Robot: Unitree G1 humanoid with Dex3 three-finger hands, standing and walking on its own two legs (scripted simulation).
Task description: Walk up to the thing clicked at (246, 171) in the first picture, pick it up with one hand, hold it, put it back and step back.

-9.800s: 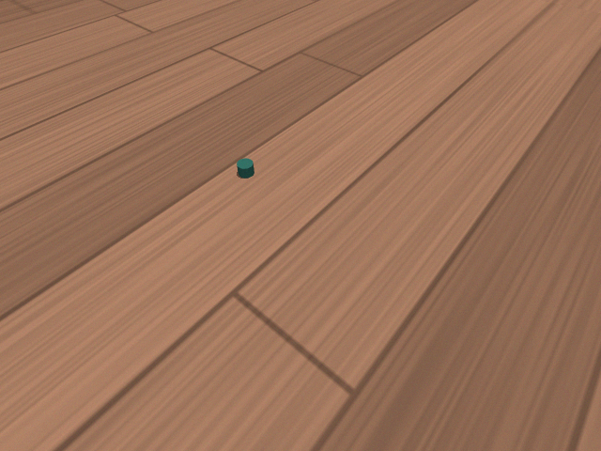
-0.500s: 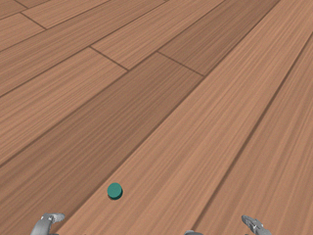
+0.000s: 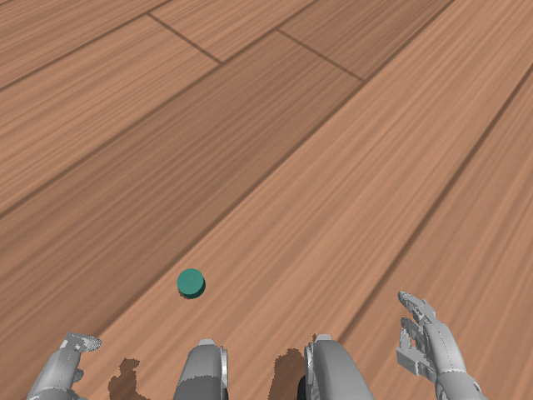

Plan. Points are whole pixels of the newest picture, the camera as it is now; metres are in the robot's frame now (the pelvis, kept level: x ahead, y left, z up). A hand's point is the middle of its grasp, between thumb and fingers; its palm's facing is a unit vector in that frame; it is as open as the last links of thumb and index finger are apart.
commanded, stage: rise first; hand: left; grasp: from above
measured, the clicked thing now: (191, 283) +0.44 +0.21 -0.62
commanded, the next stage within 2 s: approach in 1.90 s
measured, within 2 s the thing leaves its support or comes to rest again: neither
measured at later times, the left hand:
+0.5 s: hand (136, 320) +0.29 +0.28 -0.35, palm faces -0.46 -0.31 -0.83, open 13.9 cm
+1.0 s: hand (148, 299) +0.36 +0.29 -0.44, palm faces -0.46 -0.06 -0.89, open 14.2 cm
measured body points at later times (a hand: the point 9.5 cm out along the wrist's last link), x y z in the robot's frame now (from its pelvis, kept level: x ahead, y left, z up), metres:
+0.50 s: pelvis -0.06 +0.00 -0.21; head +0.15 +0.01 +0.19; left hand +0.31 +0.30 -0.30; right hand +0.07 -0.28 -0.34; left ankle +0.02 +0.12 -0.61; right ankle +0.02 -0.14 -0.61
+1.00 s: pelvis -0.08 +0.01 -0.28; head +0.14 +0.05 +0.11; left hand +0.38 +0.29 -0.39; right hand -0.02 -0.28 -0.39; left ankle +0.02 +0.12 -0.61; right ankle +0.02 -0.14 -0.61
